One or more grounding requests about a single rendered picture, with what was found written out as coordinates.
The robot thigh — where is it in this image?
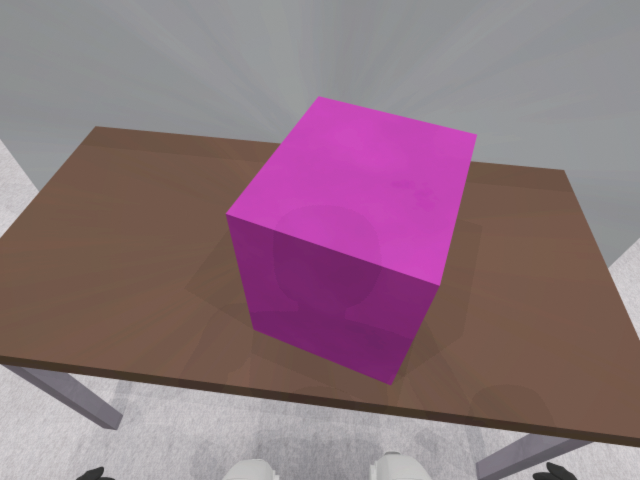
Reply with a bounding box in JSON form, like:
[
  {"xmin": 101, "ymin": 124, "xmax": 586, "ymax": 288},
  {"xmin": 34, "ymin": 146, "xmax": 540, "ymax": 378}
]
[
  {"xmin": 369, "ymin": 454, "xmax": 432, "ymax": 480},
  {"xmin": 222, "ymin": 460, "xmax": 280, "ymax": 480}
]

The table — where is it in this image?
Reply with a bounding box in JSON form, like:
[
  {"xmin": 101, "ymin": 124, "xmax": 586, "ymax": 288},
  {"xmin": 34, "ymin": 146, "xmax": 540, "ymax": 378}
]
[{"xmin": 0, "ymin": 126, "xmax": 640, "ymax": 480}]

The right robot thigh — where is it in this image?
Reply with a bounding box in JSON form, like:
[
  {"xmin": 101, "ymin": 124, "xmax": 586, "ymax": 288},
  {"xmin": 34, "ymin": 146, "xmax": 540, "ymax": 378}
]
[{"xmin": 369, "ymin": 454, "xmax": 432, "ymax": 480}]

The carton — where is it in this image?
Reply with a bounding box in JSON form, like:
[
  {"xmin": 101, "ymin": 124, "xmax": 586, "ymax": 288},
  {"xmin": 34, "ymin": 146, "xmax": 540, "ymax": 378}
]
[{"xmin": 226, "ymin": 96, "xmax": 477, "ymax": 385}]

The left robot thigh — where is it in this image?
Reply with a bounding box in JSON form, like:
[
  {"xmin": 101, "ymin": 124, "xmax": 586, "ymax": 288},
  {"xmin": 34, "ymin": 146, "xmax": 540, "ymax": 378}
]
[{"xmin": 222, "ymin": 460, "xmax": 280, "ymax": 480}]

